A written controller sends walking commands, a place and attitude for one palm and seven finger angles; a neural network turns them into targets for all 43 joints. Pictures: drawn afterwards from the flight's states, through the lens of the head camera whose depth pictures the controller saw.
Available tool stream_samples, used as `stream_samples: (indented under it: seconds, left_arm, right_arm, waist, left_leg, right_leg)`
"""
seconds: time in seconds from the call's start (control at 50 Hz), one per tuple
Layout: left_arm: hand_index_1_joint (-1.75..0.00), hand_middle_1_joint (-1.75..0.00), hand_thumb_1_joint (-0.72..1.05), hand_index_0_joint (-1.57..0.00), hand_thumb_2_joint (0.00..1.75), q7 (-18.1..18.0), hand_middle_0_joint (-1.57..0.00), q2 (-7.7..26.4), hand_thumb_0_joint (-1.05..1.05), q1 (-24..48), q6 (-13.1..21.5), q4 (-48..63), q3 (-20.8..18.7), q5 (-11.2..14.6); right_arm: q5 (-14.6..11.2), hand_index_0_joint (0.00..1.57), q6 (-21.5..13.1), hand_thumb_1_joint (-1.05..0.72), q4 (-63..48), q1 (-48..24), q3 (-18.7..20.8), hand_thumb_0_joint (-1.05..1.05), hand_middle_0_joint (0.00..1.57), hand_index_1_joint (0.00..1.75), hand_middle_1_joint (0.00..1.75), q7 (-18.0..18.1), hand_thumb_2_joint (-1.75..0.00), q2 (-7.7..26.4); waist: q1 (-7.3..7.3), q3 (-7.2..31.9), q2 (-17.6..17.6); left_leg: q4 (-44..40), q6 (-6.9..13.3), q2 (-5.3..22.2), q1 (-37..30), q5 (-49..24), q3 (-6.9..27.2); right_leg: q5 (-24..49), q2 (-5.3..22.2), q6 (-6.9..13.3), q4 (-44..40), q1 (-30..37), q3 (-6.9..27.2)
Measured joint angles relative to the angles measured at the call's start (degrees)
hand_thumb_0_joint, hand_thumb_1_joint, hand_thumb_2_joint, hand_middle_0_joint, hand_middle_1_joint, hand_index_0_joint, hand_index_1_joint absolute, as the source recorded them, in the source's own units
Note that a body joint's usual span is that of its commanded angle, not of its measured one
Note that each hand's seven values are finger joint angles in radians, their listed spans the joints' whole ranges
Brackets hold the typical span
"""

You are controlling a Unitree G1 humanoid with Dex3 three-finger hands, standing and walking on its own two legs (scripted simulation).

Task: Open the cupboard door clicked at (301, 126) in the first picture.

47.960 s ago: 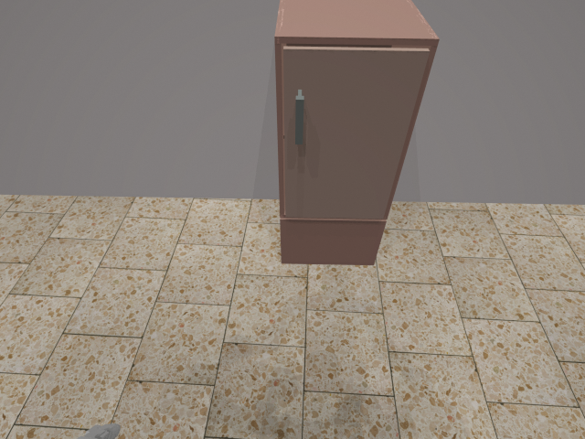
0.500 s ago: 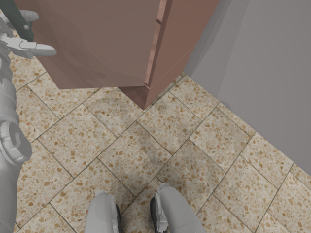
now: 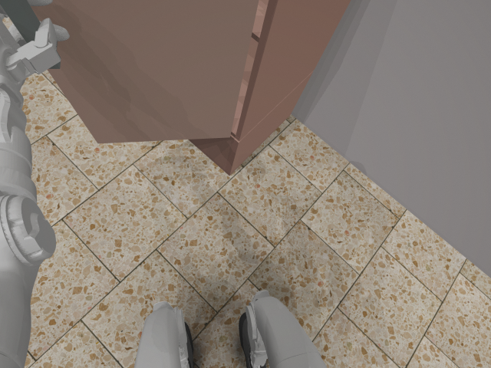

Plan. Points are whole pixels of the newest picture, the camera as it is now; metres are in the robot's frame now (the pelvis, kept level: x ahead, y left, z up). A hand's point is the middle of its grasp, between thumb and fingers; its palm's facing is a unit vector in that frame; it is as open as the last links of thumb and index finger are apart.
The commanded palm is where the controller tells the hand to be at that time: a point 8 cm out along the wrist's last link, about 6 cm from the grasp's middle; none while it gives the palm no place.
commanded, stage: close the thumb around the handle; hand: left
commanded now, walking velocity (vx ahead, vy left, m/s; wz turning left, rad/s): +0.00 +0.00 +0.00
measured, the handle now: (31, 15) +0.62 +0.23 +0.08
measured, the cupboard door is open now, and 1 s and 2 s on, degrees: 49 83 98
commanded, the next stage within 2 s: pull the door open along its arc in 0.04 s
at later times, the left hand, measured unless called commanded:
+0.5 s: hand (52, 72) +0.53 +0.20 +0.07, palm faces -0.02 -1.00 -0.01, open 5.7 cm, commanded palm +0.48 +0.23 +0.07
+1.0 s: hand (122, 157) +0.40 +0.11 +0.07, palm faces +0.41 -0.91 +0.01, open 6.2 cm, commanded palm +0.34 +0.16 +0.07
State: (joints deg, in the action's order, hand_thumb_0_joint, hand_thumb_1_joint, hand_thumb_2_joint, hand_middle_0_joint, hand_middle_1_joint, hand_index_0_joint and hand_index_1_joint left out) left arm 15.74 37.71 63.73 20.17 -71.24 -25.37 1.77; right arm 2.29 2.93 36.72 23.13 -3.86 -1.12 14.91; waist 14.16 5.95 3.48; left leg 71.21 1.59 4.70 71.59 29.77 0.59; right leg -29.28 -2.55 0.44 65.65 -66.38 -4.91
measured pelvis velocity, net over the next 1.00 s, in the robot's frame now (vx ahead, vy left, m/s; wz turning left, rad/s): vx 0.00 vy -0.02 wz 0.05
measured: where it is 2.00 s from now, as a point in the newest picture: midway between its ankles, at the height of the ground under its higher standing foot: (220, 363)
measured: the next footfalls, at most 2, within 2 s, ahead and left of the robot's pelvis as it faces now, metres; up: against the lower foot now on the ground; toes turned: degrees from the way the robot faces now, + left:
none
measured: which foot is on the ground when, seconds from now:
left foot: down 0.00-1.00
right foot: down 0.00-1.00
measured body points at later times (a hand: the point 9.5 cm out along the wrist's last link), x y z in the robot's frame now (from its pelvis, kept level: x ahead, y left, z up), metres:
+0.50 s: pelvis +0.01 +0.00 +0.02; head +0.17 +0.03 +0.44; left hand +0.52 +0.25 +0.08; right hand +0.00 -0.25 -0.09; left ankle +0.02 +0.10 -0.63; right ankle +0.01 -0.12 -0.63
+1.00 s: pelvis +0.00 -0.02 +0.03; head +0.09 -0.01 +0.47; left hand +0.38 +0.16 +0.07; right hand +0.15 -0.24 -0.09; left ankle +0.02 +0.10 -0.63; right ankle +0.01 -0.12 -0.63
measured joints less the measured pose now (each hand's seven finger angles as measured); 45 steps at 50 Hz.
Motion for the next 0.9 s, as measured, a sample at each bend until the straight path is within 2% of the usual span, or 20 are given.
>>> stream_samples:
  seconds: [0.24, 0.34, 0.48, 0.62, 0.66, 0.76, 0.82, 0.9]
  left_arm:
    - [-1.35, -1.35, 0.75, -0.38, 0.81, 0.1, -0.37, 0.0, 0.01, -0.1, 0.4, -1.0, 0.1, 0.0]
    - [-1.35, -1.35, 0.75, -0.37, 0.80, 0.5, -0.37, -1.5, 0.01, -3.4, 0.6, 2.1, -0.4, 1.0]
    - [-1.35, -1.35, 0.73, -0.37, 0.76, 1.1, -0.37, -6.7, 0.00, -12.5, 1.3, 9.3, 0.4, 4.0]
    - [-1.35, -1.35, 0.71, -0.37, 0.73, 0.1, -0.37, -14.4, 0.00, -26.1, 2.0, 20.8, 5.2, 7.0]
    - [-1.35, -1.35, 0.70, -0.37, 0.73, -3.4, -0.36, -18.3, 0.00, -30.3, 1.8, 25.3, 6.6, 7.7]
    - [-1.31, -1.35, 0.68, -0.37, 0.73, -17.3, -0.35, -29.0, 0.01, -38.3, 2.8, 33.9, 10.4, 6.9]
    - [-1.30, -1.34, 0.68, -0.37, 0.74, -25.3, -0.35, -33.4, 0.01, -40.0, 3.7, 35.8, 12.5, 4.1]
    - [-1.30, -1.32, 0.67, -0.36, 0.76, -35.4, -0.36, -37.0, 0.00, -40.6, 4.4, 36.5, 15.3, -1.1]
  right_arm:
    - [0.0, 0.21, 0.0, -0.91, -0.2, -0.1, 0.0, 0.00, 0.20, 0.30, 0.30, 0.1, -0.90, 0.1]
    - [-0.2, 0.21, 0.4, -0.91, -0.6, 0.1, 0.5, 0.00, 0.20, 0.30, 0.30, -0.1, -0.90, 0.1]
    - [-1.2, 0.21, 1.3, -0.91, -1.6, 0.3, 1.2, 0.00, 0.20, 0.30, 0.30, -0.7, -0.90, -0.3]
    - [-2.3, 0.21, 1.8, -0.91, -3.3, -0.8, 2.4, 0.00, 0.20, 0.30, 0.30, -1.5, -0.90, -0.7]
    - [-2.2, 0.21, 1.5, -0.91, -3.9, -1.4, 3.0, 0.00, 0.20, 0.30, 0.30, -1.7, -0.90, -0.9]
    - [-1.3, 0.20, 0.3, -0.91, -4.8, -4.5, 3.8, 0.00, 0.20, 0.30, 0.30, -2.7, -0.90, -1.4]
    - [-0.3, 0.20, 0.0, -0.91, -5.2, -6.7, 3.8, 0.00, 0.20, 0.30, 0.30, -2.9, -0.90, -2.1]
    - [1.1, 0.20, 0.0, -0.91, -5.3, -9.0, 3.8, 0.00, 0.20, 0.30, 0.30, -3.2, -0.90, -3.2]
  waist:
    - [0.16, 0.1, -0.1]
    - [-0.42, 0.5, -0.1]
    - [-2.33, 1.3, -0.3]
    - [-4.77, 3.1, -0.8]
    - [-5.86, 3.7, -1.0]
    - [-8.01, 4.4, -1.3]
    - [-8.93, 4.3, -1.7]
    - [-9.90, 4.3, -1.9]
  left_leg:
    - [-0.3, 0.1, 0.0, -0.7, 0.1, 0.0]
    - [-0.9, 0.1, 0.0, -1.6, 0.1, -0.5]
    - [-3.5, 0.3, -0.1, -5.8, -0.1, -1.7]
    - [-6.7, 0.3, -0.6, -11.4, -0.5, -2.5]
    - [-7.5, 0.2, -0.7, -12.9, -0.5, -2.8]
    - [-8.7, 0.1, -1.2, -15.9, -0.8, -3.4]
    - [-8.6, -0.1, -1.6, -16.6, -0.9, -3.4]
    - [-7.7, -0.5, -1.9, -16.4, -1.0, -3.1]
  right_leg:
    - [0.0, 0.0, -0.1, -0.4, 0.7, 0.0]
    - [0.1, -0.1, -0.2, -0.8, 1.4, 0.6]
    - [0.4, 0.0, -0.4, -2.9, 4.9, 1.7]
    - [0.5, 0.5, -0.5, -5.5, 10.0, 2.4]
    - [0.5, 0.5, -0.6, -6.1, 11.4, 2.7]
    - [0.3, 1.0, -0.6, -6.4, 13.8, 3.3]
    - [-0.1, 1.4, -0.4, -5.4, 14.3, 3.3]
    - [-0.7, 1.8, 0.1, -3.6, 13.9, 2.9]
